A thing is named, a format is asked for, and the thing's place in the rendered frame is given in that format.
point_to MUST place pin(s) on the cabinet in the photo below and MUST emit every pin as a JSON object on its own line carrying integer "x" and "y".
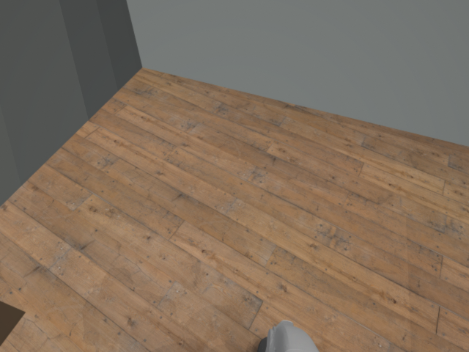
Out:
{"x": 9, "y": 317}

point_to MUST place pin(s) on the right robot thigh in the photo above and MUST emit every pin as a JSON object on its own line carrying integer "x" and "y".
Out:
{"x": 286, "y": 338}

